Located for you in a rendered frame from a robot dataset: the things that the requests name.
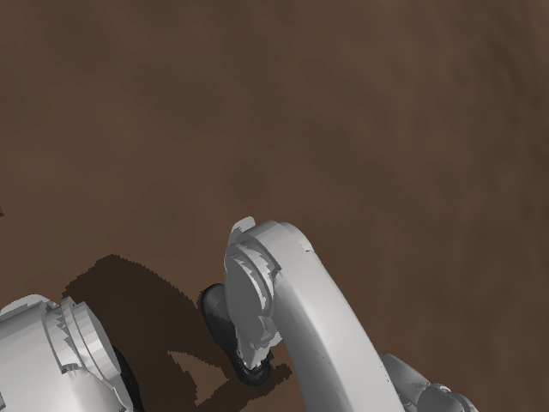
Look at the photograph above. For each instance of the right robot foot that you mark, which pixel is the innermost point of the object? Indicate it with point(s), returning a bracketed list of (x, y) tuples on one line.
[(216, 317)]

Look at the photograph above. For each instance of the right robot arm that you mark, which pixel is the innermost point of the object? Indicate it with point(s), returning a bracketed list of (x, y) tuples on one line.
[(439, 398)]

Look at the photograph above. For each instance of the left robot foot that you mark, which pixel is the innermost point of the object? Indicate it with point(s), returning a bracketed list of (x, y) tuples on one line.
[(129, 382)]

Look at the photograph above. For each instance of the right robot hand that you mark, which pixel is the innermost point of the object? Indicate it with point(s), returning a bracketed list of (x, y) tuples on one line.
[(409, 384)]

